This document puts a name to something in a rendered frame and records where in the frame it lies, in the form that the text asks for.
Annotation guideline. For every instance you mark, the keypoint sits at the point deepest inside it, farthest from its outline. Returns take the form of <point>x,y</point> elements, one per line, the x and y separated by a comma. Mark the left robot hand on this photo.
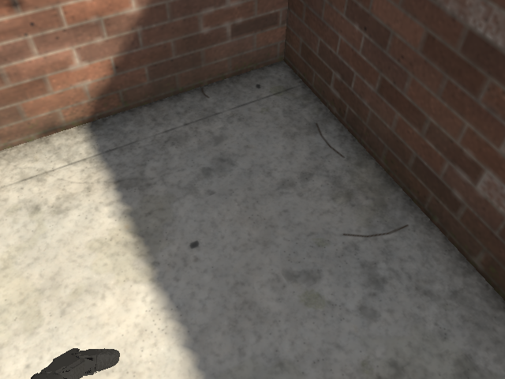
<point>74,364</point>

